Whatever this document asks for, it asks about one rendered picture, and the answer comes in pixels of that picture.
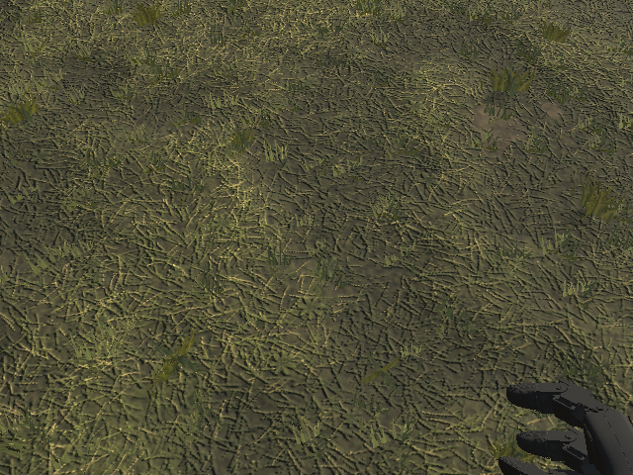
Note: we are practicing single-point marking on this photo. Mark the right robot hand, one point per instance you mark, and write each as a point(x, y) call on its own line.
point(604, 448)

